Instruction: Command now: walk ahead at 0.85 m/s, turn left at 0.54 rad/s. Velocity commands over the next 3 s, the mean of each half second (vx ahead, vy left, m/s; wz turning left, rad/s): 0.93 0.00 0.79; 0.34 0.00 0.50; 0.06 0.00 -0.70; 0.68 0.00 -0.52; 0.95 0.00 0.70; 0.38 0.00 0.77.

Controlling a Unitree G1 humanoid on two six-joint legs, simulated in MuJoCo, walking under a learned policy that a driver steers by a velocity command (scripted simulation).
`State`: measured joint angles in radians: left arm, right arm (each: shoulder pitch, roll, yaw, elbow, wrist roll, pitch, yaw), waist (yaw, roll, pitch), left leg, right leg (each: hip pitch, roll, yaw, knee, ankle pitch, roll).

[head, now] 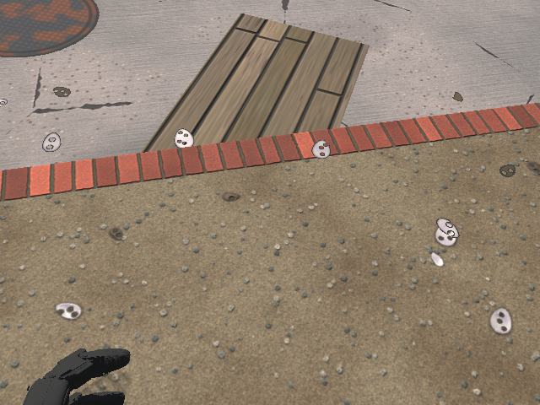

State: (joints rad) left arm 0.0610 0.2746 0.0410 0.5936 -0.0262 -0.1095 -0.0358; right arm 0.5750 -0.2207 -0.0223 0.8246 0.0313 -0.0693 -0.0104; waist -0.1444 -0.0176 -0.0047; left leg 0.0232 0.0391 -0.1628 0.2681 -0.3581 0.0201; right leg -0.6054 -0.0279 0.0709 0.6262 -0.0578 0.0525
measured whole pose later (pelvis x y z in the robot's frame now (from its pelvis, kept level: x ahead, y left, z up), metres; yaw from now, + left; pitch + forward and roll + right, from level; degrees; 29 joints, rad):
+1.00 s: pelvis +0.65 +0.17 -0.02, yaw +41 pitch +0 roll +0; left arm 0.15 0.29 0.02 0.68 0.02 -0.10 -0.04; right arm 0.19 -0.29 -0.04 0.70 -0.02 -0.02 -0.03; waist -0.02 -0.02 0.04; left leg -0.21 -0.15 -0.11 0.78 -0.47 0.06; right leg -0.48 0.05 0.02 0.54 -0.07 -0.04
